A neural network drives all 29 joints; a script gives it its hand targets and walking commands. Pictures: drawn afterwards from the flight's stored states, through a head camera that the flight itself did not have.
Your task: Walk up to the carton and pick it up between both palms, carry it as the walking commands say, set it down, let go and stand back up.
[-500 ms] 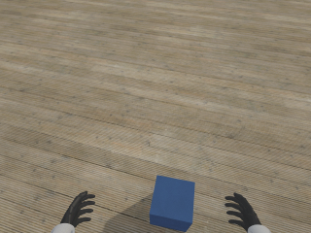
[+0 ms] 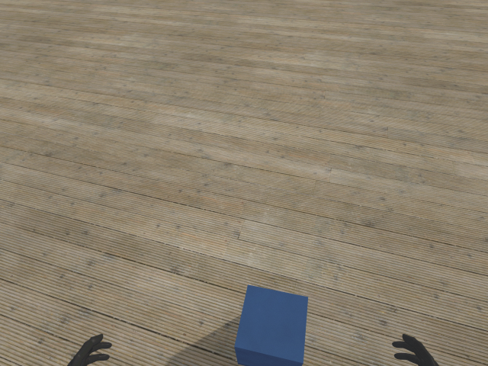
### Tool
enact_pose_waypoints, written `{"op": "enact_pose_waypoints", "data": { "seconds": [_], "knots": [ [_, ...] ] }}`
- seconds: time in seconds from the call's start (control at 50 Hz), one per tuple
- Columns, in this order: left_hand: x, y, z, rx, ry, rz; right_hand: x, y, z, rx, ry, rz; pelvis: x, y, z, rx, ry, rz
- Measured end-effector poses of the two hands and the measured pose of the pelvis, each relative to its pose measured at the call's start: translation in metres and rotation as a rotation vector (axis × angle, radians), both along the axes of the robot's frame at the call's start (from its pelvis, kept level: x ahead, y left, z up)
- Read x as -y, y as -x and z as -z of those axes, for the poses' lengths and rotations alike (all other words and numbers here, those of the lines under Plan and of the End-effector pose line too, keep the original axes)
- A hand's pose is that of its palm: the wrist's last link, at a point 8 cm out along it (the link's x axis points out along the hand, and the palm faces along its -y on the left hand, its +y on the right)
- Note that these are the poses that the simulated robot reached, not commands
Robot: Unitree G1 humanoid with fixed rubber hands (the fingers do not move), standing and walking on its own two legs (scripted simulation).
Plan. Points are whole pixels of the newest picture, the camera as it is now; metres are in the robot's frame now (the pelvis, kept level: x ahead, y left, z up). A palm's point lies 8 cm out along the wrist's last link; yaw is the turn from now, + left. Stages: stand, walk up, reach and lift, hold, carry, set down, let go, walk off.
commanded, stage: stand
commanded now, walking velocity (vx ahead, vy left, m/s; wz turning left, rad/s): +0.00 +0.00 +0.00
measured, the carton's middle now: (271, 331) +0.36 -0.06 -0.65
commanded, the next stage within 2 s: none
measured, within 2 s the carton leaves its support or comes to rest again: neither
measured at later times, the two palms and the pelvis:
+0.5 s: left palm out of the picture +0.11 +0.30 -0.09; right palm out of the picture +0.10 -0.30 -0.10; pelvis +0.00 +0.00 +0.00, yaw -1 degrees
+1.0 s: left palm out of the picture +0.09 +0.31 -0.09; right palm out of the picture +0.06 -0.30 -0.10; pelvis -0.02 +0.01 +0.01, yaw -2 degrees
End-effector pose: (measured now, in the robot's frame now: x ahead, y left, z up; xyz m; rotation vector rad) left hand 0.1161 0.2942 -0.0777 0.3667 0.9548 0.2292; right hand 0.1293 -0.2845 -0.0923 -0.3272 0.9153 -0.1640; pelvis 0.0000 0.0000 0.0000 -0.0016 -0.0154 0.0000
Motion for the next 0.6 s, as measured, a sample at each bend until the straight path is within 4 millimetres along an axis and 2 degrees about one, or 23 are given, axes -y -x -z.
{"op": "enact_pose_waypoints", "data": {
  "seconds": [0.26,0.6],
  "knots": [
    [0.005,0.000,0.009,-0.042,0.021,-0.004,0.009,0.012,0.004,-0.057,0.019,0.013,0.003,-0.002,-0.002,0.014,0.000,0.004],
    [-0.005,0.012,0.011,-0.093,0.013,-0.003,0.017,0.043,0.007,-0.126,0.036,0.050,-0.001,0.007,-0.005,0.024,-0.003,0.017]
  ]
}}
